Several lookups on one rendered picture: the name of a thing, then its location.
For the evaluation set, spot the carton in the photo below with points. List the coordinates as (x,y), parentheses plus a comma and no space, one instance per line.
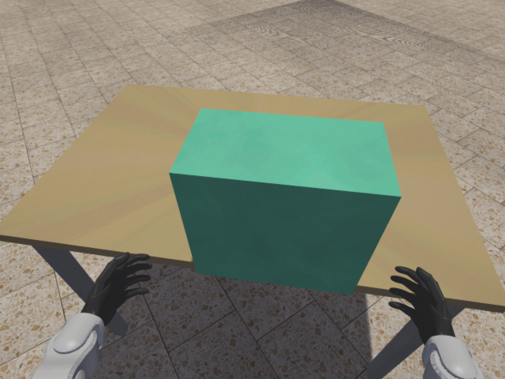
(283,199)

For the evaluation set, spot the table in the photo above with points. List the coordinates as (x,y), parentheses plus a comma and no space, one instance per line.
(110,193)

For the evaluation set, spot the right robot forearm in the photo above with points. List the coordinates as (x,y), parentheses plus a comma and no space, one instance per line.
(447,357)

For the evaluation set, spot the left robot forearm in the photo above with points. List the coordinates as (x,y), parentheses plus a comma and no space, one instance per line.
(73,353)

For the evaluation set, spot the right robot hand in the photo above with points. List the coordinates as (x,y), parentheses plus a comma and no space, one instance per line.
(430,313)

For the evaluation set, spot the left robot hand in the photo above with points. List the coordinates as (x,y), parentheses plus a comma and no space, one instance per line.
(109,293)

